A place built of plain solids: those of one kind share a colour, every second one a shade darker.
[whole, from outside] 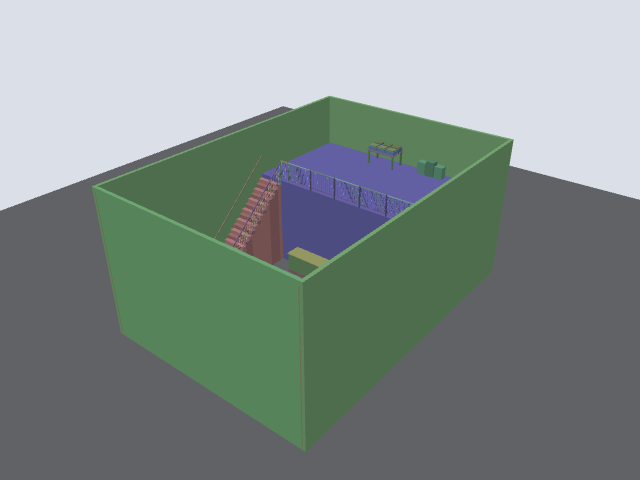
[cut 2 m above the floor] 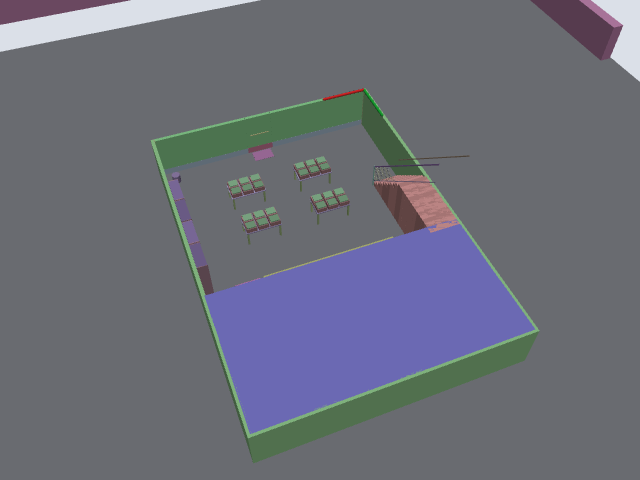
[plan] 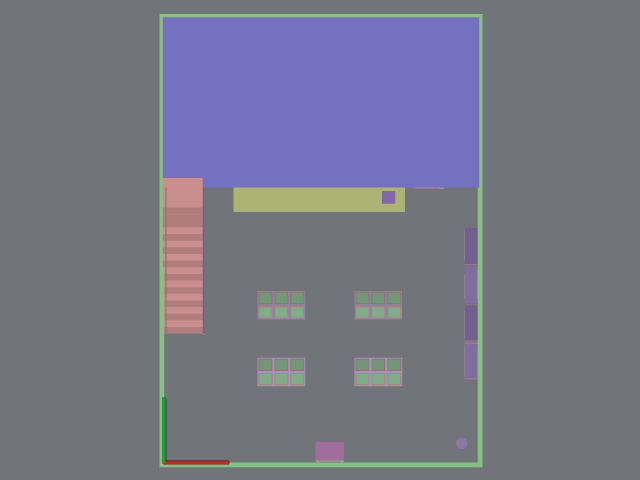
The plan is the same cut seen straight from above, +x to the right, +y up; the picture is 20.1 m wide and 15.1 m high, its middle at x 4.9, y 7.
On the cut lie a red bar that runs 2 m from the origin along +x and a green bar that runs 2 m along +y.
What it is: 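A farm shop in a converted barn at street level behind a glazed front, one room two levels high, with a raised rear level reached by one straight flight, fitted out in the 1990s to 2020s; 9.9 x 14.0 m, 6.83 m high throughout; its front glazed onto the street; the raised level 4.32 m over the floor, over the rear 5.3 m, open to the hall behind a guard 1.0 m high along its edge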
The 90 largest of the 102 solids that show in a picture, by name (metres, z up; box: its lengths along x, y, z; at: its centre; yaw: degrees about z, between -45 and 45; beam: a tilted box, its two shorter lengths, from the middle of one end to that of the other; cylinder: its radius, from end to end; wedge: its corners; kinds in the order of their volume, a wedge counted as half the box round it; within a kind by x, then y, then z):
{
 "upper_1": {"box": [9.96, 5.36, 4.37], "at": [4.93, 11.33, 2.14]},
 "street_hedge_1": {"box": [0.6, 15.85, 2.25], "at": [-14.67, -8.07, 1.07]},
 "street_hedge_2": {"box": [39.8, 0.6, 2.25], "at": [4.93, -16.3, 1.07]},
 "wall_1": {"box": [0.15, 14.26, 6.88], "at": [-0.07, 6.98, 3.39]},
 "wall_2": {"box": [10.16, 0.15, 6.88], "at": [4.93, 14.04, 3.39]},
 "wall_3": {"box": [0.15, 14.26, 6.88], "at": [9.94, 6.98, 3.39]},
 "stair_step_1": {"box": [1.26, 0.42, 0.24], "at": [0.58, 4.26, 0.07]},
 "stair_step_2": {"box": [1.26, 0.42, 0.43], "at": [0.58, 4.47, 0.16]},
 "stair_step_3": {"box": [1.26, 0.42, 0.61], "at": [0.58, 4.68, 0.26]},
 "stair_step_4": {"box": [1.26, 0.42, 0.8], "at": [0.58, 4.89, 0.35]},
 "stair_step_5": {"box": [1.26, 0.42, 0.99], "at": [0.58, 5.1, 0.45]},
 "stair_step_6": {"box": [1.26, 0.42, 1.18], "at": [0.58, 5.31, 0.54]},
 "stair_step_7": {"box": [1.26, 0.42, 1.37], "at": [0.58, 5.51, 0.63]},
 "stair_step_8": {"box": [1.26, 0.42, 1.55], "at": [0.58, 5.72, 0.73]},
 "stair_step_9": {"box": [1.26, 0.42, 1.74], "at": [0.58, 5.93, 0.82]},
 "stair_step_10": {"box": [1.26, 0.42, 1.93], "at": [0.58, 6.14, 0.92]},
 "stair_step_11": {"box": [1.26, 0.42, 2.12], "at": [0.58, 6.35, 1.01]},
 "stair_step_12": {"box": [1.26, 0.42, 2.31], "at": [0.58, 6.56, 1.1]},
 "stair_step_13": {"box": [1.26, 0.42, 2.49], "at": [0.58, 6.77, 1.2]},
 "stair_step_14": {"box": [1.26, 0.42, 2.68], "at": [0.58, 6.98, 1.29]},
 "stair_step_15": {"box": [1.26, 0.42, 2.87], "at": [0.58, 7.19, 1.39]},
 "stair_step_16": {"box": [1.26, 0.42, 3.06], "at": [0.58, 7.4, 1.48]},
 "stair_step_17": {"box": [1.26, 0.42, 3.25], "at": [0.58, 7.61, 1.57]},
 "stair_step_18": {"box": [1.26, 0.42, 3.43], "at": [0.58, 7.81, 1.67]},
 "stair_step_19": {"box": [1.26, 0.42, 3.62], "at": [0.58, 8.02, 1.76]},
 "stair_step_20": {"box": [1.26, 0.42, 3.81], "at": [0.58, 8.23, 1.85]},
 "stair_step_21": {"box": [1.26, 0.42, 4.0], "at": [0.58, 8.44, 1.95]},
 "stair_step_22": {"box": [1.26, 0.51, 4.19], "at": [0.58, 8.7, 2.04]},
 "window_wall_1": {"box": [4.61, 0.15, 6.88], "at": [2.31, -0.07, 3.39]},
 "window_wall_2": {"box": [1.2, 0.15, 6.88], "at": [5.21, -0.07, 3.39]},
 "window_wall_3": {"box": [4.05, 0.15, 6.88], "at": [7.83, -0.07, 3.39]},
 "counter_1": {"box": [5.36, 0.7, 1.05], "at": [4.88, 8.29, 0.47]},
 "shelves_body_1": {"box": [0.4, 1.16, 2.1], "at": [9.66, 3.19, 1.0]},
 "shelves_body_2": {"box": [0.4, 1.16, 2.1], "at": [9.66, 4.39, 1.0]},
 "shelves_body_3": {"box": [0.4, 1.16, 2.1], "at": [9.66, 5.59, 1.0]},
 "shelves_body_4": {"box": [0.4, 1.16, 2.1], "at": [9.66, 6.79, 1.0]},
 "crate_1": {"box": [0.44, 0.39, 0.2], "at": [3.19, 3.08, 0.82]},
 "crate_2": {"box": [0.44, 0.39, 0.2], "at": [3.19, 5.17, 0.82]},
 "crate_3": {"box": [0.44, 0.39, 0.2], "at": [3.69, 2.62, 0.82]},
 "crate_4": {"box": [0.44, 0.39, 0.2], "at": [3.69, 3.08, 0.82]},
 "crate_5": {"box": [0.44, 0.39, 0.2], "at": [3.69, 4.72, 0.82]},
 "crate_6": {"box": [0.44, 0.39, 0.2], "at": [3.69, 5.17, 0.82]},
 "crate_7": {"box": [0.44, 0.39, 0.2], "at": [4.18, 2.62, 0.82]},
 "crate_8": {"box": [0.44, 0.39, 0.2], "at": [4.18, 3.08, 0.82]},
 "crate_9": {"box": [0.44, 0.39, 0.2], "at": [4.18, 5.17, 0.82]},
 "crate_10": {"box": [0.44, 0.39, 0.2], "at": [6.24, 3.08, 0.82]},
 "crate_11": {"box": [0.44, 0.39, 0.2], "at": [6.24, 4.72, 0.82]},
 "crate_12": {"box": [0.44, 0.39, 0.2], "at": [6.24, 5.17, 0.82]},
 "crate_13": {"box": [0.44, 0.39, 0.2], "at": [6.74, 2.62, 0.82]},
 "crate_14": {"box": [0.44, 0.39, 0.2], "at": [6.74, 3.08, 0.82]},
 "crate_15": {"box": [0.44, 0.39, 0.2], "at": [6.74, 5.17, 0.82]},
 "crate_16": {"box": [0.44, 0.39, 0.2], "at": [7.24, 2.62, 0.82]},
 "crate_17": {"box": [0.44, 0.39, 0.2], "at": [7.24, 3.08, 0.82]},
 "crate_18": {"box": [0.44, 0.39, 0.2], "at": [7.24, 4.72, 0.82]},
 "crate_19": {"box": [0.44, 0.39, 0.2], "at": [7.24, 5.17, 0.82]},
 "stair_guard_rail_1": {"wedge": [[1.21, 4.05, 1.09], [1.21, 4.05, 1.15], [1.21, 8.65, 5.22], [1.21, 8.65, 5.28], [1.26, 4.05, 1.09], [1.26, 4.05, 1.15], [1.26, 8.65, 5.22], [1.26, 8.65, 5.28]]},
 "stair_wall_rail_1": {"wedge": [[0.04, 4.05, 1.09], [0.04, 4.05, 1.14], [0.04, 8.65, 5.23], [0.04, 8.65, 5.28], [0.07, 4.05, 1.09], [0.07, 4.05, 1.14], [0.07, 8.65, 5.23], [0.07, 8.65, 5.28]]},
 "upper_sack_1": {"box": [0.42, 0.36, 0.64], "at": [5.99, 13.57, 4.59]},
 "upper_sack_2": {"box": [0.42, 0.36, 0.78], "at": [6.45, 13.56, 4.66]},
 "upper_sack_3": {"box": [0.42, 0.36, 0.63], "at": [6.91, 13.57, 4.59]},
 "top_1": {"box": [1.5, 0.9, 0.05], "at": [3.69, 2.85, 0.69]},
 "top_2": {"box": [1.5, 0.9, 0.05], "at": [3.69, 4.95, 0.69]},
 "top_3": {"box": [1.5, 0.9, 0.05], "at": [6.74, 2.85, 0.69]},
 "top_4": {"box": [1.5, 0.9, 0.05], "at": [6.74, 4.95, 0.69]},
 "stair_guard_low_1": {"wedge": [[1.22, 4.05, 0.25], [1.22, 4.05, 0.28], [1.22, 8.65, 4.39], [1.22, 8.65, 4.42], [1.25, 4.05, 0.25], [1.25, 4.05, 0.28], [1.25, 8.65, 4.39], [1.25, 8.65, 4.42]]},
 "counter_top_1": {"box": [5.4, 0.78, 0.04], "at": [4.88, 8.27, 1.02]},
 "stallriser_1": {"box": [4.61, 0.05, 0.35], "at": [2.31, -0.02, 0.12]},
 "stallriser_2": {"box": [4.05, 0.05, 0.35], "at": [7.83, -0.02, 0.12]},
 "front_corner_1": {"box": [0.04, 0.17, 6.73], "at": [0.0, -0.07, 3.31]},
 "front_corner_2": {"box": [0.04, 0.17, 6.73], "at": [9.86, -0.07, 3.31]},
 "fruit_1": {"box": [0.38, 0.33, 0.05], "at": [3.19, 2.62, 0.94]},
 "fruit_2": {"box": [0.38, 0.33, 0.05], "at": [3.19, 3.08, 0.94]},
 "fruit_3": {"box": [0.38, 0.33, 0.05], "at": [3.19, 4.72, 0.94]},
 "fruit_4": {"box": [0.38, 0.33, 0.05], "at": [3.19, 5.17, 0.94]},
 "fruit_5": {"box": [0.38, 0.33, 0.05], "at": [3.69, 2.62, 0.94]},
 "fruit_6": {"box": [0.38, 0.33, 0.05], "at": [3.69, 3.08, 0.94]},
 "fruit_7": {"box": [0.38, 0.33, 0.05], "at": [3.69, 4.72, 0.94]},
 "fruit_8": {"box": [0.38, 0.33, 0.05], "at": [3.69, 5.17, 0.94]},
 "fruit_9": {"box": [0.38, 0.33, 0.05], "at": [4.18, 2.62, 0.94]},
 "fruit_10": {"box": [0.38, 0.33, 0.05], "at": [4.18, 3.08, 0.94]},
 "fruit_11": {"box": [0.38, 0.33, 0.05], "at": [4.18, 4.72, 0.94]},
 "fruit_12": {"box": [0.38, 0.33, 0.05], "at": [4.18, 5.17, 0.94]},
 "upper_crate_1": {"box": [0.44, 0.39, 0.2], "at": [3.45, 13.12, 5.14]},
 "upper_crate_2": {"box": [0.44, 0.39, 0.2], "at": [4.45, 13.12, 5.14]},
 "upper_top_1": {"box": [1.5, 0.9, 0.05], "at": [3.95, 13.35, 5.02]},
 "till_1": {"box": [0.42, 0.4, 0.28], "at": [7.06, 8.34, 1.18]},
 "plant_pot_1": {"cylinder": 0.18, "from": [9.36, 0.6, 0.0], "to": [9.36, 0.6, 0.38]},
 "door_mat_1": {"box": [0.9, 0.6, 0.07], "at": [5.21, 0.35, -0.02]},
 "shelves_cheek_1": {"box": [0.41, 0.032, 2.1], "at": [9.65, 7.36, 1.0]},
 "street_door_kick_1": {"box": [1.2, 0.05, 0.35], "at": [5.21, -0.02, 0.12]}
}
